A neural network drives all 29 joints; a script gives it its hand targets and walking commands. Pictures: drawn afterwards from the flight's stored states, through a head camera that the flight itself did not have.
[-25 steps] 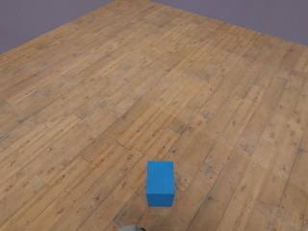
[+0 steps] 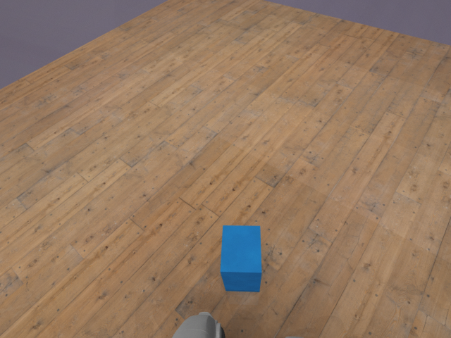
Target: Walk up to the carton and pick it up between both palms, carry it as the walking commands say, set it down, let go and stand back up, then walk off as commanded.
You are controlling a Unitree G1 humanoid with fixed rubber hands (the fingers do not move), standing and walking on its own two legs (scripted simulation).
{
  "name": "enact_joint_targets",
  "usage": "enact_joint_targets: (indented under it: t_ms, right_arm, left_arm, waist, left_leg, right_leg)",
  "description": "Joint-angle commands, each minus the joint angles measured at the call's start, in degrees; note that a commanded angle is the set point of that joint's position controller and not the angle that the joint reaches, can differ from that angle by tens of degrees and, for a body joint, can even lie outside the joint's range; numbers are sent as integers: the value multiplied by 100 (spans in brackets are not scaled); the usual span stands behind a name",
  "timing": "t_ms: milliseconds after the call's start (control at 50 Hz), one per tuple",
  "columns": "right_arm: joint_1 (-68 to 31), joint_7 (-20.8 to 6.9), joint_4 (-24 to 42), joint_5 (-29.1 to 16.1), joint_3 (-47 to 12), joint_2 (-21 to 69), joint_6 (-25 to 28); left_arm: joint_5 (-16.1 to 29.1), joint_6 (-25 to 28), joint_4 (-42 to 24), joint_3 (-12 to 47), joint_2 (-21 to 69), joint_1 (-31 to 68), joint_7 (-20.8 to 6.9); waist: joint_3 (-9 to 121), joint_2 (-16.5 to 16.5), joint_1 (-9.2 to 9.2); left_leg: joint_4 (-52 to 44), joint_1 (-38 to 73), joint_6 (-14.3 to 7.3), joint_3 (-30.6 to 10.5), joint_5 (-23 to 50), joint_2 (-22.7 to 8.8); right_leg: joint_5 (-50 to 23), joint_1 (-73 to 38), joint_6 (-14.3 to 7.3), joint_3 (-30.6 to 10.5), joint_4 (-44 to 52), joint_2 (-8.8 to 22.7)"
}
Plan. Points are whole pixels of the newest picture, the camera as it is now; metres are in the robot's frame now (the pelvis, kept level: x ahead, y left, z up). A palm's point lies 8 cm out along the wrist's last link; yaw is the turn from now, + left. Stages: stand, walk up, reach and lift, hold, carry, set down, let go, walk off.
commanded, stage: walk up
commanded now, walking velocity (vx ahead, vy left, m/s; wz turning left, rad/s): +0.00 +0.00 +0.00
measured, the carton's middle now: (242, 260) +0.45 +0.02 -0.62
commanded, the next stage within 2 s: stand in 0.28 s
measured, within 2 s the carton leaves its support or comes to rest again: neither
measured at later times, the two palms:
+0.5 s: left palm out of the picture +0.01 +0.21 -0.13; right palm out of the picture +0.02 -0.21 -0.13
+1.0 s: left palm out of the picture +0.02 +0.21 -0.13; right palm out of the picture +0.02 -0.20 -0.13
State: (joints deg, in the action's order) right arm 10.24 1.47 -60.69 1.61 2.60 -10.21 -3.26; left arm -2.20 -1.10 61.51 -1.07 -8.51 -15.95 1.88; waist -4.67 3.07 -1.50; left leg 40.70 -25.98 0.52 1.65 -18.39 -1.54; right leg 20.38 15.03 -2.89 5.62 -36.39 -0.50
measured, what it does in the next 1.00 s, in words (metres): steps on the spot: left foot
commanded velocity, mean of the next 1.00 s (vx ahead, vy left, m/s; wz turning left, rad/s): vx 0.00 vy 0.00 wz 0.00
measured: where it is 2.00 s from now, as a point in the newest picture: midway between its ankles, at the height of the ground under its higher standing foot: outside the picture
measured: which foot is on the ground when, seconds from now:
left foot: up 0.00-0.10, down 0.12-1.00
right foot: down 0.00-1.00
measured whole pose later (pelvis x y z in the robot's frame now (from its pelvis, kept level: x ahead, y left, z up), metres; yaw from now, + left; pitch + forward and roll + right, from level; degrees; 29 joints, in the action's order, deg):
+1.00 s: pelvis +0.03 +0.00 +0.02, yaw +0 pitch -2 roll +0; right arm 14.0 2.3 -68.2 0.2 0.7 -5.8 -0.2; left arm -0.5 0.1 66.3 -0.9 -6.5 -15.4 2.4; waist -3.1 -1.1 0.6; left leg 23.4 -7.6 -0.4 2.4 -13.6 -0.2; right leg 16.2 4.4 -2.1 5.6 -22.6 -0.3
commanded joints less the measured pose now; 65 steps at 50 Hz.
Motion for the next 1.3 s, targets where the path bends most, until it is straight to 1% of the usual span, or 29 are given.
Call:
enact_joint_targets:
  t_ms: [0, 80, 100, 140, 180, 200, 240, 320, 440, 520, 620, 640, 680, 700, 760, 780, 860, 880, 980, 1000, 1020, 1080, 1140, 1160, 1200, 1220, 1240, 1260, 1280]
  right_arm:
    - [158, -102, 78, -8, 9, -430, 128]
    - [376, -9, -51, -141, -64, -112, 234]
    - [500, 15, -137, -133, -34, -237, 297]
    - [423, 21, -178, -135, -59, -407, 322]
    - [425, 20, -246, -96, -133, -285, 317]
    - [443, 40, -312, -115, -159, -236, 332]
    - [428, 45, -185, -124, -128, -171, 309]
    - [394, 90, -422, -145, -88, -194, 325]
    - [367, 80, -431, -128, -71, -272, 321]
    - [664, 72, -473, -151, -96, -166, 348]
    - [636, 85, -522, -125, -117, -177, 351]
    - [615, 103, -526, -133, -103, -130, 331]
    - [672, 97, -447, -116, -109, -178, 360]
    - [777, 98, -599, -137, -107, -158, 373]
    - [781, 112, -561, -127, -112, -164, 351]
    - [980, 134, -651, -149, -116, -161, 373]
    - [874, 127, -680, -159, -125, -90, 331]
    - [848, 127, -672, -148, -125, -176, 344]
    - [767, 115, -601, -157, -123, -66, 377]
    - [828, 111, -686, -159, -139, -97, 390]
    - [869, 111, -606, -137, -112, -119, 405]
    - [757, 134, -547, -148, -102, -182, 401]
    - [773, 119, -513, -146, -79, -127, 406]
    - [657, 120, -584, -153, -118, -162, 377]
    - [647, 108, -580, -136, -88, -192, 399]
    - [-1364, 130, 1430, -412, -431, -933, 222]
    - [-2988, 68, 2820, -391, -506, -709, -186]
    - [-2797, 145, 2821, -564, -596, -497, -640]
    - [-2529, 163, 2598, -684, -400, -474, -1063]
  left_arm:
    - [45, 230, -227, -13, -807, 277, 34]
    - [138, 222, -44, -72, -641, -140, 50]
    - [151, 233, -6, -47, -481, -220, 46]
    - [157, 205, 18, 23, -334, -426, 31]
    - [153, 173, 108, -11, -314, -343, 33]
    - [150, 170, 127, -35, -320, -410, 30]
    - [158, 168, 247, -51, -387, -504, 43]
    - [152, 146, 161, -57, -254, -373, 34]
    - [140, 121, 281, -69, -364, -375, 48]
    - [167, 200, 260, -75, -337, -525, 62]
    - [167, 173, 295, -56, -287, -475, 54]
    - [184, 143, 336, -46, -267, -497, 78]
    - [159, 152, 282, -82, -349, -504, 65]
    - [173, 164, 365, -81, -351, -338, 81]
    - [184, 195, 322, -68, -287, -477, 80]
    - [181, 219, 380, -46, -302, -409, 91]
    - [173, 163, 356, -38, -213, -534, 79]
    - [166, 180, 347, -41, -296, -463, 72]
    - [176, 195, 372, -73, -269, -472, 79]
    - [209, 189, 435, -118, -256, -590, 90]
    - [192, 189, 373, -88, -273, -520, 83]
    - [202, 220, 393, -79, -360, -521, 98]
    - [179, 207, 433, -58, -265, -583, 97]
    - [165, 210, 444, -51, -319, -508, 83]
    - [180, 194, 398, -71, -348, -310, 64]
    - [928, -148, -1613, 289, -922, 1700, 119]
    - [676, -438, -3370, 161, -896, 3586, 77]
    - [465, -849, -3017, 139, -775, 3559, 175]
    - [407, -1280, -2892, 260, -854, 3397, 285]
  waist:
    - [57, -1590, 256]
    - [71, -671, 264]
    - [342, -481, 251]
    - [359, 443, 174]
    - [60, 220, 80]
    - [14, 472, 78]
    - [115, -249, 81]
    - [-267, 73, 146]
    - [-202, -191, 118]
    - [170, -708, 127]
    - [-163, -228, 148]
    - [-225, -524, 173]
    - [-60, -207, 179]
    - [95, -418, 200]
    - [-134, -221, 183]
    - [49, -496, 227]
    - [-222, -342, 217]
    - [-176, -33, 216]
    - [-71, -173, 214]
    - [-6, -473, 168]
    - [153, -161, 214]
    - [127, -505, 210]
    - [-23, -262, 216]
    - [-110, -548, 173]
    - [-140, -148, 245]
    - [1093, -1203, 497]
    - [1599, -804, 587]
    - [1524, -715, 250]
    - [1550, -456, 128]
  left_leg:
    - [360, 1015, 92, -173, 198, -70]
    - [-1607, 1422, 16, -62, 568, -146]
    - [-1626, 1778, -34, -141, 1853, -348]
    - [-1727, 1947, -284, -548, 2128, -637]
    - [-2048, 1356, -338, -616, 1519, -596]
    - [-2141, 1359, -326, -548, 1399, -586]
    - [-2039, 1385, -288, -474, 1409, -435]
    - [-2236, 1407, -263, -489, 1552, -459]
    - [-2330, 1322, -279, -556, 1053, -474]
    - [-1986, 1507, -232, -312, 1501, -419]
    - [-2106, 1468, -304, -340, 1533, -452]
    - [-2081, 1476, -305, -429, 1540, -456]
    - [-2082, 1477, -270, -354, 1370, -398]
    - [-2110, 1619, -289, -405, 1589, -490]
    - [-2087, 1525, -313, -428, 1564, -465]
    - [-2071, 1739, -319, -442, 1670, -471]
    - [-2056, 1605, -284, -397, 1830, -451]
    - [-2203, 1663, -292, -422, 1844, -483]
    - [-2145, 1626, -275, -268, 1788, -358]
    - [-2154, 1607, -302, -394, 1824, -418]
    - [-2125, 1628, -327, -362, 1754, -377]
    - [-1986, 1846, -305, -337, 2151, -452]
    - [-2008, 1673, -317, -351, 1815, -449]
    - [-2051, 1610, -319, -336, 1704, -439]
    - [-2099, 1640, -343, -346, 1805, -384]
    - [-872, 429, -563, -400, 37, -14]
    - [-465, 356, -400, -166, 14, -66]
    - [-294, 192, -409, -47, 37, -123]
    - [-268, 239, -368, -165, 420, -176]
  right_leg:
    - [-49, 786, -425, -1480, 2560, 1398]
    - [-2437, -333, -332, -1237, 1625, 1289]
    - [-2327, -369, -266, -936, 1368, 1047]
    - [-1805, -381, -15, -699, 1445, 710]
    - [-1427, -690, 31, -654, 1647, 652]
    - [-1433, -830, 2, -593, 1652, 701]
    - [-1583, -918, 13, -710, 1889, 767]
    - [-1388, -616, 64, -642, 1824, 696]
    - [-869, -674, 30, -788, 1976, 716]
    - [-1627, -913, 2, -756, 2007, 856]
    - [-1523, -762, 19, -566, 1857, 740]
    - [-1461, -672, 10, -629, 1937, 791]
    - [-1486, -800, -40, -603, 1899, 760]
    - [-1574, -878, -48, -632, 1858, 820]
    - [-1671, -835, 3, -582, 1847, 730]
    - [-1892, -837, -67, -699, 1888, 808]
    - [-1591, -672, 19, -571, 1927, 726]
    - [-1497, -655, 40, -569, 1842, 709]
    - [-1785, -902, -12, -665, 1871, 764]
    - [-1960, -1075, 50, -591, 1873, 746]
    - [-1956, -1106, -6, -638, 1900, 807]
    - [-2140, -904, -40, -653, 1792, 783]
    - [-1887, -803, -7, -664, 1859, 766]
    - [-1819, -752, -14, -646, 1919, 814]
    - [-1842, -828, -33, -643, 1894, 812]
    - [-81, 1179, 352, -900, 913, 383]
    - [240, 1577, 179, -755, 827, 517]
    - [289, 1808, 231, -612, 800, 598]
    - [-293, 1956, 183, -501, 636, 574]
